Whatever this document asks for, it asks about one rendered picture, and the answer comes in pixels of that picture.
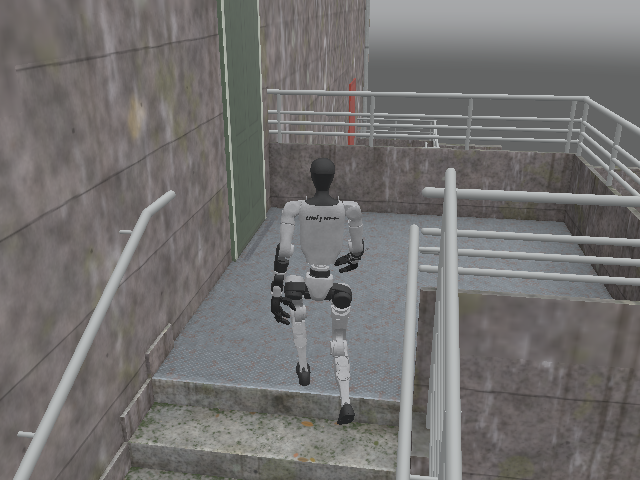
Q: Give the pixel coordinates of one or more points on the robot right shin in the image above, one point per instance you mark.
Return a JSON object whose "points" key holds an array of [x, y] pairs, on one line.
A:
{"points": [[342, 374]]}

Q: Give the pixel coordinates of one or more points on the robot right forearm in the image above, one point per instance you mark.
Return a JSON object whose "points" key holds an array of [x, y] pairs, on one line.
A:
{"points": [[355, 257]]}

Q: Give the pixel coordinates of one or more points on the humanoid robot torso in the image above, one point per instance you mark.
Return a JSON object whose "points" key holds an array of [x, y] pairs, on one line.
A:
{"points": [[321, 239]]}

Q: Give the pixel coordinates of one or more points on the robot left forearm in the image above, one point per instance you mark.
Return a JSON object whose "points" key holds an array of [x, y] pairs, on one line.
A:
{"points": [[279, 274]]}

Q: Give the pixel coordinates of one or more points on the right robot hand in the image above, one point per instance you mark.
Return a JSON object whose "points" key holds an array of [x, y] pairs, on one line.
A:
{"points": [[344, 260]]}

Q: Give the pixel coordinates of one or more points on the robot left upper arm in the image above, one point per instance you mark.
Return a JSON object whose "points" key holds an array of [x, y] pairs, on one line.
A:
{"points": [[289, 212]]}

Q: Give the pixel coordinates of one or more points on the robot right upper arm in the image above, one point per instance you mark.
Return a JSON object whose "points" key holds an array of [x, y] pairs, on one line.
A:
{"points": [[353, 213]]}

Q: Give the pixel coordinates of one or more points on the left robot hand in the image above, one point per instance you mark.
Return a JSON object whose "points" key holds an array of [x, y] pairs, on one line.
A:
{"points": [[277, 310]]}

